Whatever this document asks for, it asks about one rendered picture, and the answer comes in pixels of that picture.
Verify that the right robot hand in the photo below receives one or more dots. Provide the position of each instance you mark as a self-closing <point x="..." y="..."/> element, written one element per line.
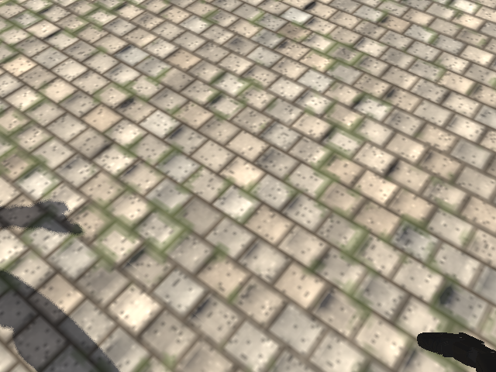
<point x="462" y="347"/>

